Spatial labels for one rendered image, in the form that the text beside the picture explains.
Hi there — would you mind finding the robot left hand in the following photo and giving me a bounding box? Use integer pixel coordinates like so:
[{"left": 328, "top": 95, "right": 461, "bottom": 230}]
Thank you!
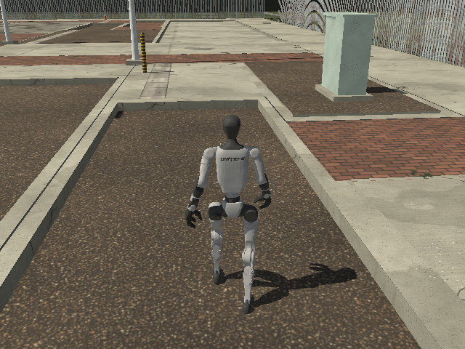
[{"left": 185, "top": 209, "right": 202, "bottom": 228}]

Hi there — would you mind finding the robot left foot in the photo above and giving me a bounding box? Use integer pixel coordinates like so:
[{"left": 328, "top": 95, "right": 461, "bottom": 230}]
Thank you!
[{"left": 211, "top": 266, "right": 222, "bottom": 283}]

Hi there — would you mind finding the robot left upper arm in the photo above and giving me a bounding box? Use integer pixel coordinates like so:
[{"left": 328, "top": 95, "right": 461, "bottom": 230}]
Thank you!
[{"left": 197, "top": 147, "right": 217, "bottom": 188}]

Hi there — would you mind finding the left robot forearm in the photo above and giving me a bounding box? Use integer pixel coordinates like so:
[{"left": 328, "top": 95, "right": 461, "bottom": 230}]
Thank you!
[{"left": 187, "top": 177, "right": 204, "bottom": 212}]

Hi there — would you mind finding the robot right upper arm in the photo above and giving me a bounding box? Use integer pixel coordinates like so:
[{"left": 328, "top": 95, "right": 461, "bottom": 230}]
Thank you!
[{"left": 247, "top": 146, "right": 267, "bottom": 185}]

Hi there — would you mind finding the right robot forearm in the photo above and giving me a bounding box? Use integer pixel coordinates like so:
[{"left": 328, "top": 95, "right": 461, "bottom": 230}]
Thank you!
[{"left": 259, "top": 173, "right": 271, "bottom": 198}]

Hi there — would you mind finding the robot right hand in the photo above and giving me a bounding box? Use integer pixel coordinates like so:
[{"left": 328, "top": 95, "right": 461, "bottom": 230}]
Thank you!
[{"left": 254, "top": 195, "right": 271, "bottom": 209}]

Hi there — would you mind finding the robot head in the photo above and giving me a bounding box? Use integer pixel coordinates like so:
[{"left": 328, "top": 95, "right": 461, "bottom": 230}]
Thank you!
[{"left": 219, "top": 115, "right": 244, "bottom": 150}]

